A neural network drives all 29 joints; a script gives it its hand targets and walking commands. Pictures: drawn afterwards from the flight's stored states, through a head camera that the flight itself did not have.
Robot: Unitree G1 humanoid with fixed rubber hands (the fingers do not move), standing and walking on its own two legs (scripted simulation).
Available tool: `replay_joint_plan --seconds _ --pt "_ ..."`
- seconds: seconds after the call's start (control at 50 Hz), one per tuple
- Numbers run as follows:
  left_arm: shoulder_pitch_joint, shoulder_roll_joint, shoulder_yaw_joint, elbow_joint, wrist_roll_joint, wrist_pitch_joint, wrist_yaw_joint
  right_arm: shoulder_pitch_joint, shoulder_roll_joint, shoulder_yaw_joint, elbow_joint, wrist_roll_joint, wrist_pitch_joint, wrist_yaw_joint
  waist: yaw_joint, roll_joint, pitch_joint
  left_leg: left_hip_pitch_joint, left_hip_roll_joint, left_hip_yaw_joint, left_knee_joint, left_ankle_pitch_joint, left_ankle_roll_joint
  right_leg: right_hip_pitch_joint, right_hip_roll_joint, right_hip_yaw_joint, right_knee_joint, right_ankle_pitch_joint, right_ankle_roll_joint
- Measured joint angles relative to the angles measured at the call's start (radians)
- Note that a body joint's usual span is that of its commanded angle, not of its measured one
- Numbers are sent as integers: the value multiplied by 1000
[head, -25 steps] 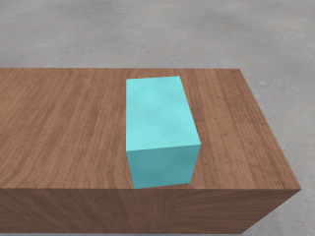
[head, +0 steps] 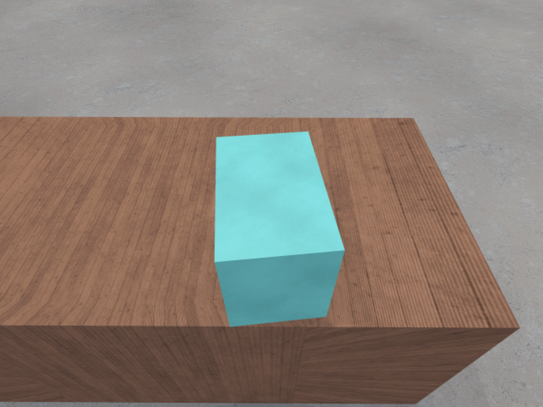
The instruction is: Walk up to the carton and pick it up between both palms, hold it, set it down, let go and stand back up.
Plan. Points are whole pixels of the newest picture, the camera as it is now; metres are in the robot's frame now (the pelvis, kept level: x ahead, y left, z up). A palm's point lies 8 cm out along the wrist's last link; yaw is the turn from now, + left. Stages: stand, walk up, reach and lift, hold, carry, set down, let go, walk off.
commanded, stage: stand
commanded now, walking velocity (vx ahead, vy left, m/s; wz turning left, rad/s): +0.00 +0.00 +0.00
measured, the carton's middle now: (270, 225) +0.47 +0.01 -0.04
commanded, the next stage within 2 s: none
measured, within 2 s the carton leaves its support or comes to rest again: neither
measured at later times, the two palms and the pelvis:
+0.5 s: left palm out of the picture -0.04 +0.19 -0.15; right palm out of the picture -0.04 -0.19 -0.15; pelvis +0.00 +0.00 +0.00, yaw +0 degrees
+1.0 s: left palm out of the picture -0.04 +0.19 -0.15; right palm out of the picture -0.04 -0.19 -0.16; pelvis +0.00 +0.00 +0.00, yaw +0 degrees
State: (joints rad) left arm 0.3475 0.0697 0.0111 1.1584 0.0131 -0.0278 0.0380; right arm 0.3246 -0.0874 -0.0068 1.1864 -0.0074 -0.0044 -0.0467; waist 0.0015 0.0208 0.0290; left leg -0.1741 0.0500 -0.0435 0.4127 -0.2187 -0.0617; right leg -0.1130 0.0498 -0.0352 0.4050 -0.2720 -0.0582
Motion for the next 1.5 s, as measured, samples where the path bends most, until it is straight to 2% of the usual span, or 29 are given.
replay_joint_plan --seconds 1.5 --pt "9 -4 2 -8 -1 -3 -1 2 1 2 5 0 1 1 2 1 1 1 9 6 -4 5 -7 -2 2 -2 3 0 -4"
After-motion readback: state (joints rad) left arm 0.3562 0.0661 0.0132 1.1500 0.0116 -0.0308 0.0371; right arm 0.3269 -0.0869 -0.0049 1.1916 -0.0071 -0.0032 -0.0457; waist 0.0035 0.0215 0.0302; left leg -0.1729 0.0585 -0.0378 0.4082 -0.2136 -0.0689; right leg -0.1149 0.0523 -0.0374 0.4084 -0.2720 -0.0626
